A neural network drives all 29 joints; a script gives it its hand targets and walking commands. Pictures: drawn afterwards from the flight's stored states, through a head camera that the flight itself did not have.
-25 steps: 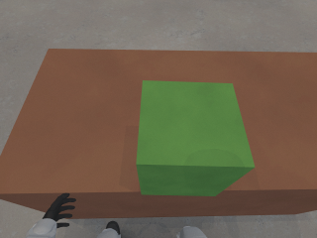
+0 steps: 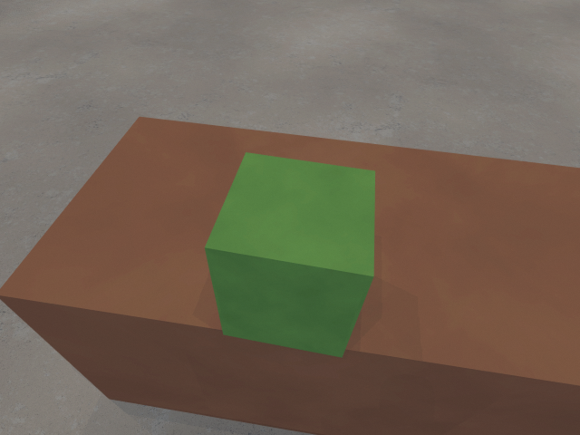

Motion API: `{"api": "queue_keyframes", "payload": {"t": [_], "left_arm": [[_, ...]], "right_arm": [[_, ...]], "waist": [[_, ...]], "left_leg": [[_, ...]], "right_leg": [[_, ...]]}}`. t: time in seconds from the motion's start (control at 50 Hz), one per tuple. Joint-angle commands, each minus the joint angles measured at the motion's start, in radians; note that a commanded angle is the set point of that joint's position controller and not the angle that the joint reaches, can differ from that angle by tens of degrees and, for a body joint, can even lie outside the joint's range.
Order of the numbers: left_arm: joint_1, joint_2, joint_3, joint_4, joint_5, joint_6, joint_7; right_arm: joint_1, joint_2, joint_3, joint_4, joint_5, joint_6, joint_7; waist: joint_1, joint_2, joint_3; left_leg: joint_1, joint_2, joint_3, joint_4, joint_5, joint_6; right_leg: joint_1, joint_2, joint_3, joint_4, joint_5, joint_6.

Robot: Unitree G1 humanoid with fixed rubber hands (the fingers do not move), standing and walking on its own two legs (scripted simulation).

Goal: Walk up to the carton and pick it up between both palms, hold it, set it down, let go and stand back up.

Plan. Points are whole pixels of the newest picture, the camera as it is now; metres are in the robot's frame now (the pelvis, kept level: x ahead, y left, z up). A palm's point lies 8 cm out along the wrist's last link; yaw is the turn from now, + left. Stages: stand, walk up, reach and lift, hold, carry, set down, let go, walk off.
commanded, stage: walk up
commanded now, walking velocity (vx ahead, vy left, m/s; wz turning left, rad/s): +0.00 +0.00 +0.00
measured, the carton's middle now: (295, 257) +0.40 +0.01 -0.01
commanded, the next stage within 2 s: none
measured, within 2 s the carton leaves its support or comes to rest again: neither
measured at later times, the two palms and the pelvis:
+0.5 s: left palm out of the picture -0.06 +0.24 -0.14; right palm out of the picture -0.09 -0.20 -0.15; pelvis -0.04 +0.02 +0.00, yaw +0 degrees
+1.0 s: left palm out of the picture -0.01 +0.27 -0.15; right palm out of the picture -0.04 -0.12 -0.12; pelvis +0.00 +0.07 +0.01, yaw +2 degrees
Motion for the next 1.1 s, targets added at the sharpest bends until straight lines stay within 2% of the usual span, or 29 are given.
{"api": "queue_keyframes", "payload": {"t": [0.0,0.02,0.04,0.14,0.22,0.24,0.34,0.38,0.44,0.48,0.54,0.56,0.6,0.62,0.66,0.68,0.7,0.72,0.74,0.76,0.78,0.8,0.82,0.84,0.86,0.88,0.96,1.0,1.08], "left_arm": [[0.072,0.112,0.022,-0.014,-0.026,-0.019,0.005],[0.068,0.099,0.019,-0.019,-0.032,-0.024,0.006],[0.043,0.084,0.015,-0.021,-0.029,-0.025,0.006],[0.015,0.08,0.026,0.002,-0.01,-0.002,0.007],[0.035,0.059,0.03,0.014,-0.011,0.008,0.014],[0.038,0.064,0.033,0.013,-0.011,0.008,0.017],[0.024,0.072,0.045,0.014,-0.014,0.012,0.024],[0.027,0.089,0.055,0.003,-0.008,0.014,0.028],[0.028,0.093,0.061,0.004,-0.008,0.019,0.031],[0.031,0.118,0.073,-0.01,-0.001,0.021,0.037],[0.044,0.132,0.082,-0.01,-0.003,0.022,0.042],[0.037,0.136,0.083,-0.006,-0.002,0.024,0.042],[0.051,0.162,0.097,-0.008,0.002,0.028,0.049],[0.048,0.167,0.101,-0.008,0.002,0.029,0.051],[0.007,0.165,0.104,-0.019,0.003,0.031,0.051],[-0.015,0.162,0.105,-0.027,0.004,0.032,0.048],[-0.044,0.134,0.097,-0.037,0.001,0.032,0.04],[-0.077,0.08,0.081,-0.055,-0.003,0.031,0.032],[-0.074,-0.012,0.053,-0.052,-0.007,0.029,0.026],[-0.054,-0.013,0.053,-0.039,-0.003,0.032,0.025],[0.002,-0.009,0.055,0.002,-0.008,0.039,0.025],[0.029,0.005,0.059,0.033,-0.012,0.041,0.024],[0.049,0.009,0.06,0.053,-0.017,0.039,0.022],[0.078,0.008,0.062,0.072,-0.026,0.038,0.02],[0.09,0.005,0.06,0.085,-0.031,0.038,0.02],[0.085,0.003,0.059,0.091,-0.035,0.039,0.021],[-0.005,0.01,0.06,0.067,-0.036,0.052,0.022],[-0.026,-0.002,0.053,0.066,-0.037,0.053,0.023],[-0.057,-0.008,0.04,0.07,-0.037,0.041,0.03]], "right_arm": [[0.166,-0.105,-0.015,0.052,0.009,-0.035,-0.016],[0.137,-0.102,-0.013,0.069,0.016,-0.039,-0.012],[0.095,-0.071,-0.007,0.081,0.021,-0.043,-0.006],[0.077,-0.022,0.01,0.099,0.018,-0.047,-0.014],[0.113,-0.028,0.003,0.113,0.009,-0.043,-0.012],[0.118,-0.031,0.0,0.115,0.006,-0.041,-0.011],[0.157,-0.011,0.007,0.12,0.0,-0.046,-0.011],[0.161,-0.034,-0.001,0.116,-0.005,-0.042,-0.012],[0.178,-0.011,0.005,0.108,-0.006,-0.04,-0.012],[0.177,-0.042,-0.008,0.098,-0.01,-0.036,-0.012],[0.181,-0.036,-0.01,0.075,-0.016,-0.034,-0.01],[0.195,-0.023,-0.006,0.074,-0.014,-0.034,-0.009],[0.201,-0.029,-0.012,0.058,-0.02,-0.032,-0.005],[0.217,-0.023,-0.012,0.053,-0.024,-0.033,-0.002],[0.262,-0.014,-0.013,0.049,-0.027,-0.035,0.001],[0.289,-0.014,-0.016,0.052,-0.028,-0.037,0.002],[0.337,-0.016,-0.018,0.057,-0.024,-0.041,0.003],[0.365,-0.053,-0.028,0.065,-0.021,-0.046,0.002],[0.318,-0.033,-0.004,0.059,-0.003,-0.055,-0.007],[0.26,-0.003,0.011,0.048,0.003,-0.061,-0.016],[0.227,0.008,0.018,0.03,0.001,-0.077,-0.015],[0.225,0.013,0.028,0.03,-0.001,-0.089,-0.015],[0.234,0.002,0.032,0.038,-0.004,-0.095,-0.019],[0.244,-0.015,0.031,0.043,-0.005,-0.099,-0.023],[0.256,-0.033,0.028,0.049,-0.003,-0.1,-0.025],[0.264,-0.044,0.025,0.056,-0.003,-0.099,-0.025],[0.31,0.001,0.041,0.076,0.003,-0.09,-0.029],[0.305,0.004,0.045,0.079,0.0,-0.088,-0.037],[0.32,0.018,0.045,0.092,-0.004,-0.091,-0.045]], "waist": [[-0.035,0.004,-0.028],[-0.009,0.068,-0.027],[-0.002,0.133,0.017],[0.01,0.001,0.157],[0.015,-0.069,0.18],[0.016,-0.057,0.179],[0.009,-0.083,0.128],[0.02,-0.049,0.132],[0.013,-0.052,0.129],[0.022,-0.016,0.125],[0.023,-0.057,0.119],[0.014,-0.091,0.108],[0.018,-0.106,0.101],[0.012,-0.134,0.087],[-0.017,-0.171,0.076],[-0.034,-0.164,0.072],[-0.063,-0.123,0.072],[-0.083,0.043,0.116],[-0.063,0.149,0.192],[-0.037,0.108,0.234],[-0.024,0.075,0.222],[-0.013,0.046,0.204],[0.0,0.059,0.155],[0.008,0.072,0.103],[0.009,0.078,0.063],[0.007,0.09,0.04],[-0.023,0.132,0.082],[-0.025,0.15,0.095],[-0.041,0.149,0.103]], "left_leg": [[0.162,0.121,-0.093,-0.204,0.299,0.022],[0.136,0.123,-0.103,-0.172,0.346,0.035],[0.054,0.106,-0.096,-0.177,0.3,0.044],[-0.055,0.082,-0.079,-0.235,0.062,0.047],[-0.08,0.072,-0.078,-0.222,0.008,0.054],[-0.085,0.065,-0.072,-0.213,0.002,0.053],[-0.082,0.059,-0.077,-0.199,0.001,0.052],[-0.111,0.051,-0.069,-0.174,-0.022,0.053],[-0.105,0.052,-0.073,-0.171,-0.038,0.054],[-0.141,0.046,-0.068,-0.131,-0.066,0.054],[-0.129,0.032,-0.049,-0.067,-0.017,0.049],[-0.122,0.024,-0.042,-0.051,-0.016,0.044],[-0.155,0.007,-0.022,0.046,-0.029,0.037],[-0.15,0.002,-0.014,0.096,-0.039,0.032],[-0.078,0.015,-0.016,0.134,-0.059,0.037],[0.002,0.025,-0.025,0.092,-0.069,0.046],[0.117,0.049,-0.065,-0.034,-0.114,0.061],[0.157,0.157,-0.225,-0.229,-0.258,0.087],[0.019,0.297,-0.378,-0.357,-0.156,0.073],[-0.093,0.326,-0.356,-0.349,0.083,0.07],[-0.085,0.334,-0.328,-0.314,0.311,0.053],[-0.012,0.305,-0.264,-0.254,0.643,0.022],[0.072,0.259,-0.175,-0.185,0.939,-0.001],[0.144,0.234,-0.108,-0.134,1.141,-0.02],[0.185,0.22,-0.07,-0.11,1.211,-0.033],[0.204,0.204,-0.043,-0.1,1.203,-0.037],[0.126,0.17,-0.037,-0.123,1.027,-0.073],[0.15,0.174,-0.036,-0.12,1.043,-0.049],[0.201,0.198,-0.071,-0.107,1.08,0.034]], "right_leg": [[0.079,-0.224,0.246,-0.053,0.277,-0.011],[0.087,-0.178,0.191,-0.072,0.196,0.009],[0.121,-0.165,0.164,-0.088,0.151,0.018],[0.051,-0.188,0.163,-0.082,-0.014,0.02],[0.006,-0.192,0.163,-0.082,-0.094,0.028],[-0.002,-0.202,0.17,-0.086,-0.115,0.027],[-0.001,-0.209,0.176,-0.081,-0.151,0.026],[-0.006,-0.231,0.187,-0.067,-0.162,0.022],[-0.033,-0.234,0.191,-0.067,-0.19,0.017],[-0.026,-0.26,0.21,-0.047,-0.217,0.005],[-0.056,-0.295,0.258,-0.073,-0.238,-0.011],[-0.059,-0.304,0.273,-0.094,-0.269,-0.017],[-0.05,-0.359,0.344,-0.123,-0.326,-0.048],[-0.055,-0.388,0.377,-0.145,-0.347,-0.065],[-0.133,-0.402,0.379,-0.148,-0.342,-0.073],[-0.204,-0.376,0.343,-0.133,-0.342,-0.054],[-0.31,-0.302,0.251,-0.085,-0.372,-0.006],[-0.417,-0.181,0.096,0.086,-0.312,0.061],[-0.382,-0.103,0.011,0.22,-0.237,0.083],[-0.271,-0.139,0.051,0.275,-0.228,0.082],[-0.218,-0.146,0.069,0.29,-0.226,0.076],[-0.208,-0.14,0.072,0.301,-0.226,0.067],[-0.198,-0.132,0.07,0.32,-0.214,0.058],[-0.194,-0.109,0.057,0.347,-0.202,0.055],[-0.179,-0.093,0.043,0.372,-0.186,0.055],[-0.165,-0.085,0.03,0.386,-0.174,0.058],[-0.129,-0.086,0.023,0.38,-0.118,0.072],[-0.148,-0.092,0.011,0.354,-0.115,0.081],[-0.132,-0.112,0.006,0.221,-0.159,0.085]]}}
